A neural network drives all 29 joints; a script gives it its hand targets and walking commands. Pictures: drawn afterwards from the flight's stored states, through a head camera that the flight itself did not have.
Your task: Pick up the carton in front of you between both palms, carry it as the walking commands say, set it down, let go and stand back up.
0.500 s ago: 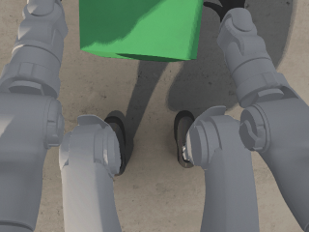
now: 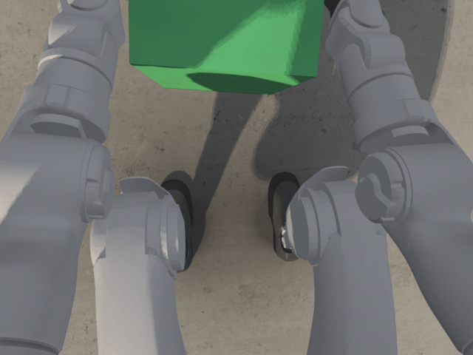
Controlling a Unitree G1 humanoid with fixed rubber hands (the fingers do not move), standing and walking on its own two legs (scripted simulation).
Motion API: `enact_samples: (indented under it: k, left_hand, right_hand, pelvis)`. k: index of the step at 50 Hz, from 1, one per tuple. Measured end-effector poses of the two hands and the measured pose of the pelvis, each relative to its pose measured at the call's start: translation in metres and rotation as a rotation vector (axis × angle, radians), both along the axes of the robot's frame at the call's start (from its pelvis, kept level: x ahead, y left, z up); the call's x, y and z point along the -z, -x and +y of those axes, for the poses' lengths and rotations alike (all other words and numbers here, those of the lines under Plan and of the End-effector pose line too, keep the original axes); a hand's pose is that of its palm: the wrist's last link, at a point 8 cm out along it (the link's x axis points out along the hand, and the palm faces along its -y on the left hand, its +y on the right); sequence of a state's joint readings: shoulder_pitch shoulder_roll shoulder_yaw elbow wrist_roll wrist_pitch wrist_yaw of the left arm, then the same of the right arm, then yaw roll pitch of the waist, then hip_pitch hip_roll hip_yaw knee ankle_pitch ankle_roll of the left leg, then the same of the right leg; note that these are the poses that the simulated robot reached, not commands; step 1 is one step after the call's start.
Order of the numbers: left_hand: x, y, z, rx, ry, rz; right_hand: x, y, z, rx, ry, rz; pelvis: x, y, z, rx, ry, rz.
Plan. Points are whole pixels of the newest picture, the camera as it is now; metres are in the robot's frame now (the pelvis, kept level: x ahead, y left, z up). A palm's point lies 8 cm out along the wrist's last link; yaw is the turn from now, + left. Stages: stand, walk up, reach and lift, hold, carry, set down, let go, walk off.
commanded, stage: reach and lift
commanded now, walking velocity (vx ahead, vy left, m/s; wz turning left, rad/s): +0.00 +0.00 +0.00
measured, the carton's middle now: (224, 13) +0.54 +0.02 -0.23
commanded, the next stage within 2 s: none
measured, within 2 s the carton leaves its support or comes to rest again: neither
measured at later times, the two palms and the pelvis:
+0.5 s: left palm out of the picture +0.49 +0.19 +0.05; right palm out of the picture +0.50 -0.12 +0.05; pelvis +0.00 -0.02 +0.10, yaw +5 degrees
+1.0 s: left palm out of the picture +0.45 +0.18 +0.19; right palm out of the picture +0.47 -0.12 +0.20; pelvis +0.04 -0.01 +0.23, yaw +6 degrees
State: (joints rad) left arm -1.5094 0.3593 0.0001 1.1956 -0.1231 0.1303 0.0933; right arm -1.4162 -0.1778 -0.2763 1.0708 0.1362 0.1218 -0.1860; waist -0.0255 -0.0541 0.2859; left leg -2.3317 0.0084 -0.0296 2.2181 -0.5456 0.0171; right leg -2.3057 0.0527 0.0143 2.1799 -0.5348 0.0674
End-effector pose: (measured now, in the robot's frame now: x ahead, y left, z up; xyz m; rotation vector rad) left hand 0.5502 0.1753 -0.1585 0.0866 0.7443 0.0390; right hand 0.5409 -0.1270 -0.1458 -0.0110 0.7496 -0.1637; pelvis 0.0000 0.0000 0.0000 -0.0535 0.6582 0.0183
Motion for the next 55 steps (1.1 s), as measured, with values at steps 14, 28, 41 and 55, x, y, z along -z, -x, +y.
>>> enact_samples:
  k: [14,28,41,55]
  left_hand:
    - [-0.121,0.044,0.018,-0.119,0.038,-0.071]
    - [-0.218,0.063,0.009,-0.128,0.030,-0.049]
    - [-0.286,0.086,0.013,-0.174,0.060,-0.070]
    - [-0.383,0.114,0.006,-0.192,0.062,-0.057]
  right_hand:
    - [-0.112,0.030,0.020,0.008,-0.059,-0.088]
    - [-0.207,0.046,0.011,-0.014,-0.046,-0.069]
    - [-0.281,0.059,0.016,-0.030,-0.052,-0.090]
    - [-0.376,0.083,0.009,-0.047,-0.052,-0.076]
  pelvis:
    - [-0.041,-0.001,-0.013,-0.049,-0.018,0.037]
    - [-0.118,-0.003,-0.016,-0.060,-0.018,0.089]
    - [-0.179,-0.026,-0.013,-0.072,-0.025,0.044]
    - [-0.260,-0.051,-0.010,-0.075,-0.041,-0.103]
